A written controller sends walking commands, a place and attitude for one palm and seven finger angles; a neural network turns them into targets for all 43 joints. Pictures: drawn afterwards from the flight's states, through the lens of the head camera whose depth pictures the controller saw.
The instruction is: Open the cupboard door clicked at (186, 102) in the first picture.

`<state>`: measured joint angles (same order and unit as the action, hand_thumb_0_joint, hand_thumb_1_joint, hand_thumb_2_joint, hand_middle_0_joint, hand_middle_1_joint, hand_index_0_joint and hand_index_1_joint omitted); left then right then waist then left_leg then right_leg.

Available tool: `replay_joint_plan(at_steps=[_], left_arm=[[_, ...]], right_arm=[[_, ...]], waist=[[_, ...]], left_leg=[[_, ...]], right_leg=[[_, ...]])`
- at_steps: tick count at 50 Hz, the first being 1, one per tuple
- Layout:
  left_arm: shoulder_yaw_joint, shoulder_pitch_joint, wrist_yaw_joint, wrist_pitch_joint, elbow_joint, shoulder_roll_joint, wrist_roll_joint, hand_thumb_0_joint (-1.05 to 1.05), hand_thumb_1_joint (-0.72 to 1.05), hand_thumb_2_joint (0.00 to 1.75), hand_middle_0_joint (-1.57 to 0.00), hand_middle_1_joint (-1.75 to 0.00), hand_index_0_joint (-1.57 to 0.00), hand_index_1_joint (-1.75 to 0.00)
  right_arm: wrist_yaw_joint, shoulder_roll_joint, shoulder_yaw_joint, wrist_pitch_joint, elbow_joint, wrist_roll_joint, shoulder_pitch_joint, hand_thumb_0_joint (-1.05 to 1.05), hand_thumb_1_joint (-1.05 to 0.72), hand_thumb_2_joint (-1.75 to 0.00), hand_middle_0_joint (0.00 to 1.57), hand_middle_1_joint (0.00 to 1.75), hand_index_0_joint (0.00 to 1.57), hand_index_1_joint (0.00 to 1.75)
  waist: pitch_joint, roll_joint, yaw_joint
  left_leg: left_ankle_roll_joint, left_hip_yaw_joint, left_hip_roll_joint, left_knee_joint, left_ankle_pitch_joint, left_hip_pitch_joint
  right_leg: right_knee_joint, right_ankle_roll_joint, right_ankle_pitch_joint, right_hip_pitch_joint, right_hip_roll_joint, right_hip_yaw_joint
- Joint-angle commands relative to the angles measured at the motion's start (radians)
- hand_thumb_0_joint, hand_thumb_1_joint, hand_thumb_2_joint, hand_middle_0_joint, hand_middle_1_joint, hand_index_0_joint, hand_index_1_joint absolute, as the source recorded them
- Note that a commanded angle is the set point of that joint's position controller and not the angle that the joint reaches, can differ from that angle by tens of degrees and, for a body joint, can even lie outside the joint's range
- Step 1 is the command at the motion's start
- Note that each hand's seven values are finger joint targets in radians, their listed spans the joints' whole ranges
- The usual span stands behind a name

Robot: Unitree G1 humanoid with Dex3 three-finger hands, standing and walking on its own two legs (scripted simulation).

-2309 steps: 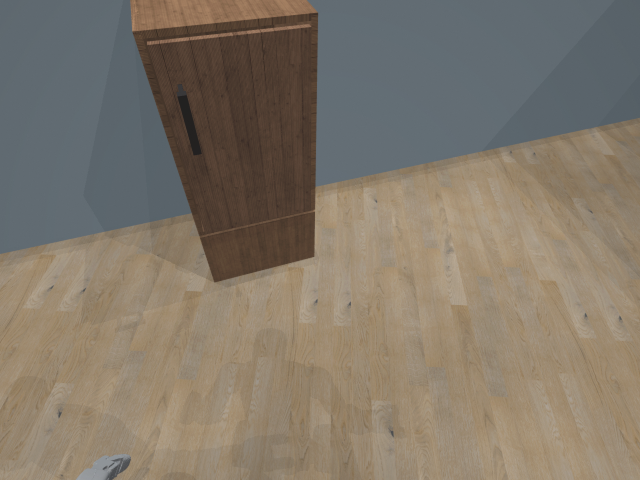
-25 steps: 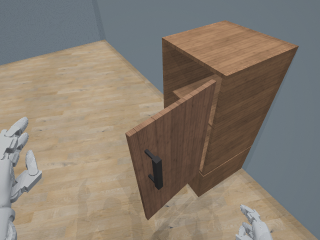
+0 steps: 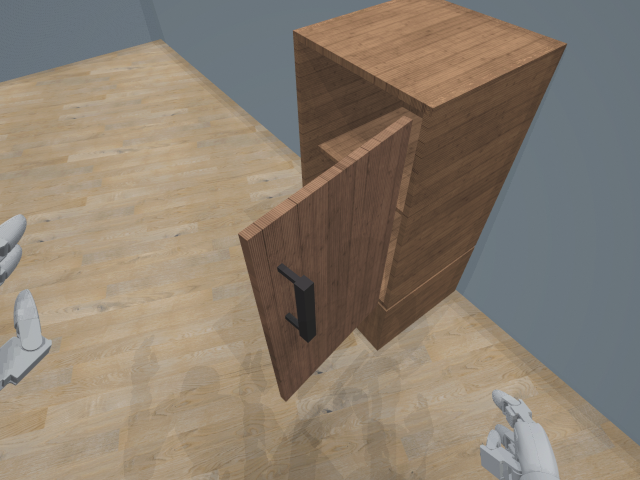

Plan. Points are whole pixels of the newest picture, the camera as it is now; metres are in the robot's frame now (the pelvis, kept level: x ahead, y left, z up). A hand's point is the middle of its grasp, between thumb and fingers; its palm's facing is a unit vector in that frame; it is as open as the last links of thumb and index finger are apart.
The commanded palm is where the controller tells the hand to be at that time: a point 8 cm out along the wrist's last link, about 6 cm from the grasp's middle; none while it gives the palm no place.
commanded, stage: step back with the hand held close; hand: left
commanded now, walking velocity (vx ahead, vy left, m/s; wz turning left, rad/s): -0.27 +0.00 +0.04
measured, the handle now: (297, 304) +0.38 +0.07 -0.05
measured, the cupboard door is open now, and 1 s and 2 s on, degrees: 100 100 100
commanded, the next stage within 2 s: stop stepping back and stand still in 0.84 s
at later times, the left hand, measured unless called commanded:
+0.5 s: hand out of the picture +0.13 +0.27 +0.16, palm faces +0.48 -0.74 -0.47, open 7.4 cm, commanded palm +0.06 +0.31 +0.17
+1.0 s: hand out of the picture +0.07 +0.18 +0.17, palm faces +0.19 -0.78 -0.60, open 7.4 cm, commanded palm -0.01 +0.25 +0.17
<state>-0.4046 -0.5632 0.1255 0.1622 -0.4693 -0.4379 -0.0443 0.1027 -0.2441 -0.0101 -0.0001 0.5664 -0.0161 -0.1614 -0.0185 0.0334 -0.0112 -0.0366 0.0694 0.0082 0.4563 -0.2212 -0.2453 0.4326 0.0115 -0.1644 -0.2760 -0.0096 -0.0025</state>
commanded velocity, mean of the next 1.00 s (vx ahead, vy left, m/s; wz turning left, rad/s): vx -0.30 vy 0.01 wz -0.01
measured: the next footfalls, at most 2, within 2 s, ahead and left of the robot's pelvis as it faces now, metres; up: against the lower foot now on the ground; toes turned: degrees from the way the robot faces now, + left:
right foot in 0.84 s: -0.21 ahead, -0.12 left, +0.00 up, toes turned -4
left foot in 1.08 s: -0.07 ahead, +0.05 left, +0.00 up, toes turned -2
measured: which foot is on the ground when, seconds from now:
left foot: down 0.00-0.94, up 0.96-1.00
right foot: down 0.00-0.54, up 0.56-0.82, down 0.84-1.00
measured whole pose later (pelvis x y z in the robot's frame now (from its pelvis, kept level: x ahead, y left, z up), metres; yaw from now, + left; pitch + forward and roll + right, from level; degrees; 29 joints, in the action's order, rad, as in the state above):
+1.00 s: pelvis -0.16 -0.04 -0.01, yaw -3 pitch +5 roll -1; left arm -0.48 -0.59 0.09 0.27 -0.64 -0.56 -0.06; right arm 0.04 -0.18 0.04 0.06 0.60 -0.02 -0.07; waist -0.07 -0.03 0.01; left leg -0.01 0.03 -0.04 0.60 -0.23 -0.59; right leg 0.45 -0.04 -0.41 -0.10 0.08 0.01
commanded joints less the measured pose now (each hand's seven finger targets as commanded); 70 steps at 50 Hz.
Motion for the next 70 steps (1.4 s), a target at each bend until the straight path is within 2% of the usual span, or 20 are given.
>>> replay_joint_plan(at_steps=[1,14,20,23,27,29,32,37,39,42,45,47,48,51,54,56,59,61,63,70], left_arm=[[-0.134,0.014,0.033,0.055,-0.162,-0.159,0.002,0.00,0.90,0.90,-0.20,-0.30,-0.20,-0.30],[-0.164,0.088,0.051,0.125,-0.245,-0.154,0.055,0.00,0.90,0.90,-0.20,-0.30,-0.20,-0.30],[-0.147,0.094,0.051,0.131,-0.234,-0.160,0.028,0.00,0.90,0.90,-0.20,-0.30,-0.20,-0.30],[-0.130,0.094,0.063,0.129,-0.230,-0.161,0.019,0.00,0.90,0.90,-0.20,-0.30,-0.20,-0.30],[-0.194,0.058,0.064,0.146,-0.254,-0.175,0.034,0.00,0.90,0.90,-0.20,-0.30,-0.20,-0.30],[-0.218,0.081,0.056,0.154,-0.274,-0.192,0.045,0.00,0.90,0.90,-0.20,-0.30,-0.20,-0.30],[-0.204,0.033,0.050,0.146,-0.260,-0.171,0.030,0.00,0.90,0.90,-0.20,-0.30,-0.20,-0.30],[-0.097,0.074,0.041,0.140,-0.298,-0.120,-0.004,0.00,0.90,0.90,-0.20,-0.30,-0.20,-0.30],[-0.108,0.096,0.033,0.147,-0.297,-0.151,-0.007,0.00,0.90,0.90,-0.20,-0.30,-0.20,-0.30],[-0.161,0.080,0.017,0.155,-0.330,-0.207,-0.013,0.00,0.90,0.90,-0.20,-0.30,-0.20,-0.30],[-0.266,0.010,0.013,0.158,-0.370,-0.288,-0.034,0.00,0.90,0.90,-0.20,-0.30,-0.20,-0.30],[-0.346,-0.086,0.012,0.162,-0.332,-0.335,-0.048,0.00,0.90,0.90,-0.20,-0.30,-0.20,-0.30],[-0.350,-0.178,0.016,0.142,-0.279,-0.312,-0.048,0.00,0.90,0.90,-0.20,-0.30,-0.20,-0.30],[-0.302,-0.213,0.013,0.093,-0.273,-0.235,-0.050,0.00,0.90,0.90,-0.20,-0.30,-0.20,-0.30],[-0.209,-0.110,0.031,0.079,-0.249,-0.199,-0.054,0.00,0.90,0.90,-0.20,-0.30,-0.20,-0.30],[-0.088,0.019,0.021,0.064,-0.142,-0.128,-0.043,0.00,0.90,0.90,-0.20,-0.30,-0.20,-0.30],[-0.118,0.064,0.040,0.034,-0.040,-0.172,-0.001,0.00,0.90,0.90,-0.20,-0.30,-0.20,-0.30],[-0.137,0.087,0.038,0.063,-0.155,-0.228,0.009,0.00,0.90,0.90,-0.20,-0.30,-0.20,-0.30],[-0.097,0.071,0.033,0.068,-0.225,-0.180,0.004,0.00,0.90,0.90,-0.20,-0.30,-0.20,-0.30],[-0.163,0.057,0.072,0.107,-0.251,-0.198,0.019,0.00,0.90,0.90,-0.20,-0.30,-0.20,-0.30]], right_arm=[[0.006,-0.123,-0.045,0.057,-0.167,0.004,0.101,0.00,-0.90,-0.90,0.20,0.30,0.20,0.30],[0.004,-0.128,-0.045,0.120,-0.176,0.015,0.064,0.00,-0.90,-0.90,0.20,0.30,0.20,0.30],[-0.015,-0.113,-0.049,0.132,-0.131,0.019,0.031,0.00,-0.90,-0.90,0.20,0.30,0.20,0.30],[-0.017,-0.106,-0.044,0.127,-0.107,0.020,0.042,0.00,-0.90,-0.90,0.20,0.30,0.20,0.30],[0.001,-0.135,-0.048,0.136,-0.131,0.020,0.090,0.00,-0.90,-0.90,0.20,0.30,0.20,0.30],[-0.002,-0.123,-0.058,0.145,-0.125,0.035,0.084,0.00,-0.90,-0.90,0.20,0.30,0.20,0.30],[-0.015,-0.106,-0.059,0.162,-0.115,0.039,0.083,0.00,-0.90,-0.90,0.20,0.30,0.20,0.30],[-0.036,-0.104,-0.040,0.201,-0.031,0.052,0.043,0.00,-0.90,-0.90,0.20,0.30,0.20,0.30],[-0.045,-0.106,-0.047,0.197,-0.004,0.058,0.026,0.00,-0.90,-0.90,0.20,0.30,0.20,0.30],[-0.057,-0.102,-0.051,0.177,-0.036,0.049,0.057,0.00,-0.90,-0.90,0.20,0.30,0.20,0.30],[-0.058,-0.083,-0.042,0.139,-0.110,0.026,0.117,0.00,-0.90,-0.90,0.20,0.30,0.20,0.30],[-0.044,-0.063,-0.012,0.118,-0.183,-0.012,0.178,0.00,-0.90,-0.90,0.20,0.30,0.20,0.30],[-0.043,-0.059,-0.008,0.116,-0.183,-0.027,0.172,0.00,-0.90,-0.90,0.20,0.30,0.20,0.30],[-0.023,-0.057,0.002,0.109,-0.163,0.002,0.163,0.00,-0.90,-0.90,0.20,0.30,0.20,0.30],[-0.017,-0.126,-0.017,0.119,-0.092,0.011,0.049,0.00,-0.90,-0.90,0.20,0.30,0.20,0.30],[-0.021,-0.140,-0.033,0.152,-0.077,-0.006,0.006,0.00,-0.90,-0.90,0.20,0.30,0.20,0.30],[-0.002,-0.143,-0.030,0.145,-0.094,0.020,0.051,0.00,-0.90,-0.90,0.20,0.30,0.20,0.30],[-0.005,-0.128,-0.040,0.124,-0.111,0.021,0.048,0.00,-0.90,-0.90,0.20,0.30,0.20,0.30],[-0.012,-0.120,-0.053,0.125,-0.103,0.009,0.036,0.00,-0.90,-0.90,0.20,0.30,0.20,0.30],[0.012,-0.069,-0.012,0.179,-0.075,0.020,-0.004,0.00,-0.90,-0.90,0.20,0.30,0.20,0.30]], waist=[[0.122,0.012,-0.005],[0.096,0.106,-0.001],[0.077,-0.124,0.022],[0.096,-0.127,0.030],[0.135,0.206,0.000],[0.153,0.190,-0.002],[0.125,0.105,-0.007],[0.202,0.215,0.006],[0.316,0.177,-0.001],[0.424,0.107,-0.011],[0.436,-0.049,-0.026],[0.333,-0.336,-0.045],[0.277,-0.331,-0.037],[0.254,-0.055,0.002],[0.254,0.134,0.040],[0.072,0.087,0.037],[-0.042,0.070,0.012],[0.065,-0.105,0.030],[-0.035,-0.236,0.014],[0.089,0.013,0.019]], left_leg=[[-0.009,-0.106,-0.094,-0.105,0.065,-0.108],[-0.083,-0.222,-0.164,-0.197,-0.469,-0.493],[-0.003,-0.107,-0.013,0.151,-0.257,-0.193],[0.009,-0.108,-0.014,0.150,-0.157,-0.051],[-0.097,-0.367,-0.253,-0.275,-0.451,-0.464],[-0.152,-0.435,-0.352,-0.364,-0.518,-0.545],[-0.148,-0.345,-0.313,-0.233,-0.252,-0.373],[-0.075,-0.262,-0.256,-0.168,0.356,0.136],[-0.060,-0.228,-0.262,-0.058,0.756,0.346],[-0.039,-0.142,-0.219,0.039,0.859,0.456],[-0.007,-0.021,-0.123,0.103,0.584,0.269],[0.032,0.035,0.022,0.276,-0.111,-0.152],[0.030,-0.006,0.053,0.339,-0.217,-0.258],[0.010,0.044,0.040,0.160,0.022,-0.096],[-0.051,-0.126,-0.127,0.056,0.621,0.244],[-0.085,-0.278,-0.237,-0.119,0.272,0.090],[-0.073,-0.269,-0.195,-0.198,-0.113,-0.192],[0.002,-0.133,-0.046,0.063,-0.129,-0.100],[0.045,-0.097,0.021,0.493,-0.157,-0.154],[0.021,-0.033,-0.022,0.052,-0.002,-0.073]], right_leg=[[0.005,-0.011,0.156,0.135,-0.031,0.061],[0.218,0.003,0.011,0.305,0.034,0.064],[-0.089,-0.091,-0.130,-0.087,-0.135,0.284],[-0.102,-0.089,-0.128,-0.204,-0.140,0.224],[0.355,0.009,-0.065,0.204,0.081,0.036],[0.605,0.011,-0.171,0.268,0.116,0.046],[0.507,-0.002,-0.264,0.126,0.089,0.064],[0.149,-0.014,-0.327,-0.074,0.084,0.008],[0.017,-0.009,-0.232,-0.092,0.070,0.020],[-0.051,0.000,-0.012,-0.056,0.062,0.015],[-0.056,0.021,0.467,0.066,-0.029,0.048],[-0.028,0.098,1.209,0.265,-0.210,0.126],[0.016,0.139,1.275,0.290,-0.225,0.096],[0.085,0.006,0.961,0.173,-0.150,0.070],[0.191,0.052,0.144,-0.092,-0.011,0.000],[0.236,0.057,-0.418,-0.129,0.014,0.029],[0.036,-0.016,-0.252,0.049,-0.008,0.006],[-0.179,-0.071,-0.274,-0.001,-0.154,0.186],[-0.319,-0.137,-0.464,-0.198,-0.319,0.370],[-0.046,-0.106,0.310,0.130,-0.189,0.130]])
